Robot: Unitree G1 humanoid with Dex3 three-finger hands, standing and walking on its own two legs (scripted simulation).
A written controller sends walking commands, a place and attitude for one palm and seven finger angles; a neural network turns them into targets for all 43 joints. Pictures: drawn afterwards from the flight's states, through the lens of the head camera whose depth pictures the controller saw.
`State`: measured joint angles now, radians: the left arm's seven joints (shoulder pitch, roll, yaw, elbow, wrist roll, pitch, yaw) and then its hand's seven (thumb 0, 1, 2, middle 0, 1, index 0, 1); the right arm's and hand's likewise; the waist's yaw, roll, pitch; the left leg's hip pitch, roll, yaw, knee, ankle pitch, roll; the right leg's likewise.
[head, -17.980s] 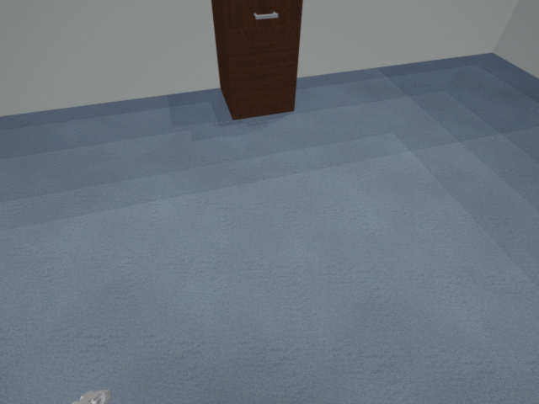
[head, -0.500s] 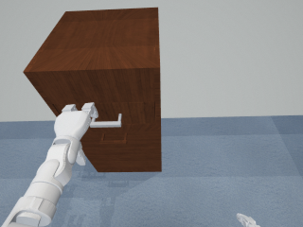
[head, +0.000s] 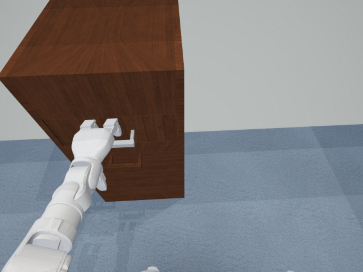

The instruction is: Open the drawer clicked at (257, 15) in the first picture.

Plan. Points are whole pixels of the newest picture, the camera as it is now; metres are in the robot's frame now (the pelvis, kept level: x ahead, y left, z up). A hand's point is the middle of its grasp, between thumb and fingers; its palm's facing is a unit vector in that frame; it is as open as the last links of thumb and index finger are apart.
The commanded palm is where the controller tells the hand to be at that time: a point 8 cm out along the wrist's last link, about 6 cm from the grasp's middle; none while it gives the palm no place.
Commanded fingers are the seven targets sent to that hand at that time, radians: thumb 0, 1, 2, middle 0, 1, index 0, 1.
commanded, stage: move the hooked fingers above the handle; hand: left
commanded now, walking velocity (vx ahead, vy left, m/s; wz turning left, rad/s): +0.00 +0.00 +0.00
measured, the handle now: (115, 139) +0.50 +0.23 -0.10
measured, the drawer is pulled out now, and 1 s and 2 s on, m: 0.00 0.00 0.00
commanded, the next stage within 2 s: none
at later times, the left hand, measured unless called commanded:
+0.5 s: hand (115, 142) +0.46 +0.20 -0.05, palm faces -0.02 -0.03 -1.00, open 13.8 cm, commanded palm +0.44 +0.21 +0.01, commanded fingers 0.00 -0.50 0.30 -0.30 -1.20 -0.30 -1.20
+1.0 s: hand (117, 142) +0.45 +0.20 -0.05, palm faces -0.04 -0.08 -1.00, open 13.8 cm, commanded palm +0.44 +0.21 +0.01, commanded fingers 0.00 -0.50 0.30 -0.30 -1.20 -0.30 -1.20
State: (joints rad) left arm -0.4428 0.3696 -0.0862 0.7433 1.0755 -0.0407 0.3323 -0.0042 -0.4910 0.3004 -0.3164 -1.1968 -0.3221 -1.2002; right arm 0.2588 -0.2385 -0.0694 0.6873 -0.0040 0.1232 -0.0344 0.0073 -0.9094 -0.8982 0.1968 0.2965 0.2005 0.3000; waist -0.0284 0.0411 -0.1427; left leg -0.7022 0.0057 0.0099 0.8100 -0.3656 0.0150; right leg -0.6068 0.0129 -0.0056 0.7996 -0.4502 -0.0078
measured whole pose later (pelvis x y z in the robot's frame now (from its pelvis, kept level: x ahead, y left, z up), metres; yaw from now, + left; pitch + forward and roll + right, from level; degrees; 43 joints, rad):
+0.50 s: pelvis -0.02 +0.01 -0.04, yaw -1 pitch +24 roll -2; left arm -0.75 0.43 -0.01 1.07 1.16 -0.06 0.45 0.00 -0.49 0.30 -0.32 -1.20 -0.32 -1.20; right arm 0.34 -0.25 -0.06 0.73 -0.04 0.10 -0.03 0.00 -0.91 -0.90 0.20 0.30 0.20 0.30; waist -0.13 0.05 -0.19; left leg -1.03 0.03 0.00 1.03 -0.42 0.02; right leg -0.92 0.04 -0.01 1.00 -0.49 0.00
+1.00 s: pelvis -0.03 +0.02 -0.04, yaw -2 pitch +24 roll -3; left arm -0.77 0.42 -0.03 1.07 1.13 -0.06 0.42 0.00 -0.49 0.30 -0.32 -1.21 -0.32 -1.20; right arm 0.34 -0.25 -0.05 0.71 -0.04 0.09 -0.03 0.00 -0.91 -0.90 0.20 0.30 0.20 0.30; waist -0.13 0.05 -0.20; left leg -1.05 0.03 0.00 1.05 -0.42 0.03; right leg -0.94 0.04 -0.01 1.00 -0.49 0.01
